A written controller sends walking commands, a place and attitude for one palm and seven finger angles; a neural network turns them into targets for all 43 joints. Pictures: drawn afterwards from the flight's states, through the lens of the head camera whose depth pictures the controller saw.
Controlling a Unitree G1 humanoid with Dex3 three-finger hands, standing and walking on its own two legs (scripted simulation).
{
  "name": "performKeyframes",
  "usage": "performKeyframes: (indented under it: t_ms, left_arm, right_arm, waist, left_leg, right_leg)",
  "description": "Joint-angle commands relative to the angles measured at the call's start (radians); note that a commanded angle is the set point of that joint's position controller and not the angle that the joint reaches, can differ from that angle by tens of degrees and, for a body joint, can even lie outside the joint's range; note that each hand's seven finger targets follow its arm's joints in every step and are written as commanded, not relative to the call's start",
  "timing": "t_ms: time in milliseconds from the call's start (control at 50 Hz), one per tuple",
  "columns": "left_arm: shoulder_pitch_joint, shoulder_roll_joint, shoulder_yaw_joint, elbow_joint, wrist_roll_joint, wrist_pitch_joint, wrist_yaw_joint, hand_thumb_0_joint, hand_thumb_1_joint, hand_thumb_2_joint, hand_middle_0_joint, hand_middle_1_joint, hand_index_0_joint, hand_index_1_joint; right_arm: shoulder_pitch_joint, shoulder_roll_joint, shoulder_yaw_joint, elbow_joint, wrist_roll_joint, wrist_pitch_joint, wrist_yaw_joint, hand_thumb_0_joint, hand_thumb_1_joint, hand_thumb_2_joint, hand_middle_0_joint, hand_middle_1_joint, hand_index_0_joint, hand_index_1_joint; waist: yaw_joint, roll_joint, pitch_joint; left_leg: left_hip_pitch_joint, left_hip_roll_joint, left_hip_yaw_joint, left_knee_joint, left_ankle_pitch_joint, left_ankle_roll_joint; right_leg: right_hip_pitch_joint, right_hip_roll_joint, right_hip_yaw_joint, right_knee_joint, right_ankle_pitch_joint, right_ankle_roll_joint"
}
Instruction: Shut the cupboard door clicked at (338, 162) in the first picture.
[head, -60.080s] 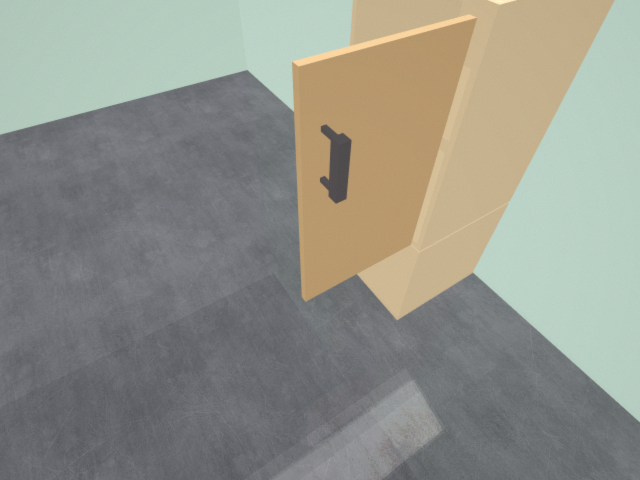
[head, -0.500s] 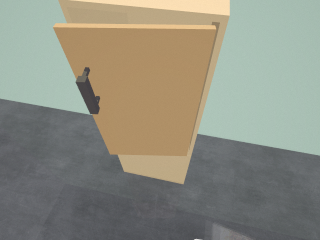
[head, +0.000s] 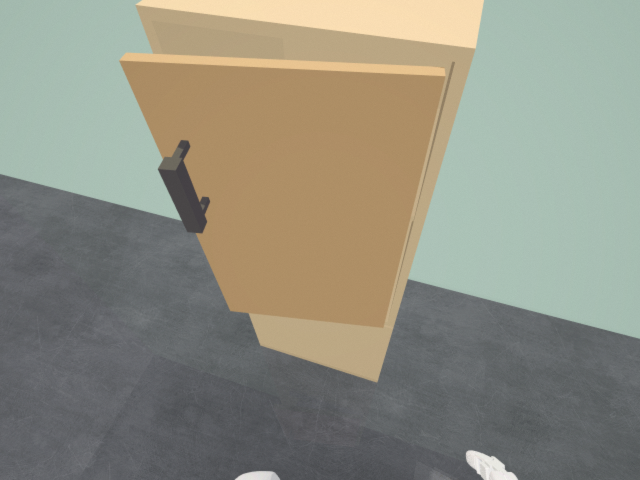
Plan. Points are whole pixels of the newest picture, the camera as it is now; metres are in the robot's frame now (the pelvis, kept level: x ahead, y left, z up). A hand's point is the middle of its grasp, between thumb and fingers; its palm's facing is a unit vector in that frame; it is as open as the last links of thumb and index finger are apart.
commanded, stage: come to a stop and stand still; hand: left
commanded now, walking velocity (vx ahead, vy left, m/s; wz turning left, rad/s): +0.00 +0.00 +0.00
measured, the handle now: (190, 187) +0.45 +0.23 +0.10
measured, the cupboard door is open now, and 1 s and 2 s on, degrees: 11 11 11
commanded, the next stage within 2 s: look again from close up in 1.16 s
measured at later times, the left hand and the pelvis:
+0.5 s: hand out of the picture -0.02 +0.19 -0.16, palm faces +0.03 -0.98 -0.19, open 7.4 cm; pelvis -0.05 +0.01 +0.01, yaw -1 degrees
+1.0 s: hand out of the picture -0.10 +0.19 -0.17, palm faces +0.03 -0.99 -0.14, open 7.4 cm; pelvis -0.06 +0.04 +0.01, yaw -2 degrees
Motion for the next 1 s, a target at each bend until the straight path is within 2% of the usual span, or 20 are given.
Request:
performKeyframes:
  t_ms: [0,20,40,60,100,120,160,180,200,220,240,260,280,320,380,480,560,660,760,980]
  left_arm:
    - [0.109,0.144,0.030,-0.091,0.003,-0.039,0.014,0.000,0.900,0.900,-0.200,-0.300,-0.200,-0.300]
    - [0.132,0.125,0.030,-0.094,0.003,-0.039,0.019,0.000,0.900,0.900,-0.200,-0.300,-0.200,-0.300]
    - [0.130,0.128,0.030,-0.104,0.005,-0.036,0.023,0.000,0.900,0.900,-0.200,-0.300,-0.200,-0.300]
    - [0.122,0.134,0.030,-0.115,0.007,-0.033,0.023,0.000,0.900,0.900,-0.200,-0.300,-0.200,-0.300]
    - [0.085,0.152,0.033,-0.140,0.009,-0.027,0.022,0.000,0.900,0.900,-0.200,-0.300,-0.200,-0.300]
    - [0.072,0.159,0.035,-0.148,0.005,-0.024,0.023,0.000,0.900,0.900,-0.200,-0.300,-0.200,-0.300]
    - [0.039,0.155,0.028,-0.148,-0.007,-0.019,0.020,0.000,0.900,0.900,-0.200,-0.300,-0.200,-0.300]
    - [0.035,0.138,0.025,-0.144,-0.012,-0.018,0.017,0.000,0.900,0.900,-0.200,-0.300,-0.200,-0.300]
    - [0.049,0.127,0.024,-0.143,-0.010,-0.015,0.012,0.000,0.900,0.900,-0.200,-0.300,-0.200,-0.300]
    - [0.060,0.115,0.022,-0.135,-0.011,-0.007,0.013,0.000,0.900,0.900,-0.200,-0.300,-0.200,-0.300]
    - [0.068,0.112,0.020,-0.116,-0.012,-0.003,0.012,0.000,0.900,0.900,-0.200,-0.300,-0.200,-0.300]
    - [0.085,0.105,0.017,-0.100,-0.012,-0.003,0.009,0.000,0.900,0.900,-0.200,-0.300,-0.200,-0.300]
    - [0.094,0.098,0.013,-0.087,-0.011,-0.006,0.006,0.000,0.900,0.900,-0.200,-0.300,-0.200,-0.300]
    - [0.098,0.099,0.012,-0.075,-0.010,-0.014,0.003,0.000,0.900,0.900,-0.200,-0.300,-0.200,-0.300]
    - [0.081,0.100,0.012,-0.070,-0.012,-0.015,0.001,0.000,0.900,0.900,-0.200,-0.300,-0.200,-0.300]
    - [0.104,0.087,0.012,-0.048,-0.011,-0.011,-0.001,0.000,0.900,0.900,-0.200,-0.300,-0.200,-0.300]
    - [0.133,0.072,0.007,-0.020,-0.011,-0.012,0.000,0.000,0.900,0.900,-0.200,-0.300,-0.200,-0.300]
    - [0.165,0.048,0.000,0.014,-0.009,-0.010,0.003,0.000,0.900,0.900,-0.200,-0.300,-0.200,-0.300]
    - [0.197,0.028,-0.004,0.041,-0.006,-0.013,0.005,0.000,0.900,0.900,-0.200,-0.300,-0.200,-0.300]
    - [0.241,-0.001,-0.006,0.081,0.001,-0.017,0.009,0.000,0.900,0.900,-0.200,-0.300,-0.200,-0.300]
  right_arm:
    - [0.023,-0.047,-0.028,-0.114,-0.011,-0.004,0.003,0.000,-0.900,-0.900,0.200,0.300,0.200,0.300]
    - [0.013,-0.049,-0.030,-0.125,-0.008,0.000,0.002,0.000,-0.900,-0.900,0.200,0.300,0.200,0.300]
    - [0.005,-0.049,-0.032,-0.126,-0.001,0.003,0.003,0.000,-0.900,-0.900,0.200,0.300,0.200,0.300]
    - [0.002,-0.044,-0.032,-0.124,0.002,0.007,0.004,0.000,-0.900,-0.900,0.200,0.300,0.200,0.300]
    - [0.025,-0.040,-0.028,-0.113,0.007,0.007,0.011,0.000,-0.900,-0.900,0.200,0.300,0.200,0.300]
    - [0.044,-0.040,-0.027,-0.102,0.007,0.004,0.012,0.000,-0.900,-0.900,0.200,0.300,0.200,0.300]
    - [0.099,-0.050,-0.025,-0.068,0.007,-0.005,0.010,0.000,-0.900,-0.900,0.200,0.300,0.200,0.300]
    - [0.113,-0.069,-0.023,-0.053,0.006,-0.012,0.009,0.000,-0.900,-0.900,0.200,0.300,0.200,0.300]
    - [0.121,-0.095,-0.026,-0.048,0.004,-0.020,0.009,0.000,-0.900,-0.900,0.200,0.300,0.200,0.300]
    - [0.104,-0.104,-0.023,-0.040,-0.001,-0.024,0.009,0.000,-0.900,-0.900,0.200,0.300,0.200,0.300]
    - [0.088,-0.109,-0.018,-0.036,-0.003,-0.022,0.008,0.000,-0.900,-0.900,0.200,0.300,0.200,0.300]
    - [0.078,-0.107,-0.015,-0.036,-0.003,-0.019,0.008,0.000,-0.900,-0.900,0.200,0.300,0.200,0.300]
    - [0.079,-0.105,-0.015,-0.035,-0.003,-0.014,0.008,0.000,-0.900,-0.900,0.200,0.300,0.200,0.300]
    - [0.122,-0.090,-0.012,-0.019,-0.003,-0.014,0.008,0.000,-0.900,-0.900,0.200,0.300,0.200,0.300]
    - [0.176,-0.082,-0.009,0.014,-0.006,-0.011,0.009,0.000,-0.900,-0.900,0.200,0.300,0.200,0.300]
    - [0.221,-0.085,-0.005,0.051,-0.006,-0.014,0.008,0.000,-0.900,-0.900,0.200,0.300,0.200,0.300]
    - [0.241,-0.081,-0.002,0.081,-0.002,-0.019,0.007,0.000,-0.900,-0.900,0.200,0.300,0.200,0.300]
    - [0.256,-0.077,-0.004,0.113,0.002,-0.018,0.005,0.000,-0.900,-0.900,0.200,0.300,0.200,0.300]
    - [0.259,-0.068,-0.007,0.131,0.006,-0.016,0.004,0.000,-0.900,-0.900,0.200,0.300,0.200,0.300]
    - [0.236,-0.058,-0.013,0.154,0.011,-0.017,0.002,0.000,-0.900,-0.900,0.200,0.300,0.200,0.300]
  waist:
    - [-0.006,-0.267,-0.170]
    - [-0.006,-0.282,-0.134]
    - [-0.011,-0.244,-0.105]
    - [-0.016,-0.219,-0.082]
    - [-0.027,-0.157,-0.083]
    - [-0.035,-0.157,-0.083]
    - [-0.061,-0.140,-0.066]
    - [-0.061,-0.089,-0.048]
    - [-0.049,-0.009,-0.045]
    - [-0.035,0.097,-0.020]
    - [-0.024,0.145,0.006]
    - [-0.013,0.122,0.024]
    - [-0.011,0.088,0.035]
    - [-0.022,0.012,0.005]
    - [-0.040,-0.014,-0.009]
    - [-0.035,0.003,0.007]
    - [-0.030,0.020,-0.006]
    - [-0.027,0.037,0.016]
    - [-0.029,0.011,0.020]
    - [-0.034,0.014,0.028]
  left_leg:
    - [-0.120,-0.053,-0.063,0.172,-0.177,0.019]
    - [-0.148,-0.048,-0.093,0.233,-0.192,0.024]
    - [-0.151,-0.045,-0.097,0.260,-0.186,0.022]
    - [-0.138,-0.047,-0.097,0.260,-0.182,0.018]
    - [-0.057,-0.051,-0.076,0.159,-0.140,0.013]
    - [-0.004,-0.055,-0.068,0.093,-0.094,0.012]
    - [0.137,-0.041,-0.073,-0.062,0.040,0.017]
    - [0.183,-0.006,-0.109,-0.112,0.104,0.030]
    - [0.194,0.050,-0.163,-0.142,0.175,0.054]
    - [0.123,0.078,-0.220,-0.182,0.144,0.079]
    - [0.043,0.094,-0.256,-0.239,0.040,0.091]
    - [-0.022,0.091,-0.260,-0.280,-0.101,0.085]
    - [-0.048,0.071,-0.248,-0.288,-0.182,0.071]
    - [-0.008,0.046,-0.211,-0.257,-0.138,0.055]
    - [0.033,0.036,-0.198,-0.243,-0.134,0.047]
    - [-0.017,0.048,-0.218,-0.290,-0.199,0.048]
    - [-0.024,0.058,-0.232,-0.317,-0.202,0.049]
    - [-0.043,0.075,-0.252,-0.367,-0.254,0.050]
    - [-0.027,0.074,-0.248,-0.367,-0.247,0.049]
    - [0.007,0.082,-0.254,-0.396,-0.261,0.047]
  right_leg:
    - [0.247,-0.207,0.262,-0.111,0.968,-0.109]
    - [0.226,-0.224,0.265,-0.106,1.032,-0.116]
    - [0.202,-0.224,0.265,-0.114,1.008,-0.136]
    - [0.165,-0.217,0.257,-0.125,0.965,-0.146]
    - [0.123,-0.196,0.220,-0.135,0.828,-0.157]
    - [0.090,-0.179,0.207,-0.142,0.740,-0.148]
    - [-0.022,-0.153,0.192,-0.169,0.456,-0.108]
    - [-0.078,-0.122,0.179,-0.178,0.301,-0.081]
    - [-0.092,-0.077,0.145,-0.177,0.190,-0.053]
    - [-0.063,-0.039,0.111,-0.177,0.082,-0.031]
    - [-0.012,-0.023,0.084,-0.182,0.026,-0.019]
    - [0.023,-0.018,0.078,-0.196,0.012,-0.016]
    - [0.033,-0.022,0.091,-0.223,0.000,-0.022]
    - [0.024,-0.051,0.126,-0.280,-0.033,-0.033]
    - [-0.033,-0.065,0.153,-0.322,-0.120,-0.041]
    - [-0.022,-0.053,0.129,-0.312,-0.128,-0.031]
    - [0.006,-0.047,0.115,-0.292,-0.074,-0.027]
    - [0.017,-0.035,0.091,-0.266,-0.041,-0.019]
    - [0.006,-0.034,0.092,-0.265,-0.025,-0.015]
    - [-0.025,-0.032,0.091,-0.260,-0.005,-0.006]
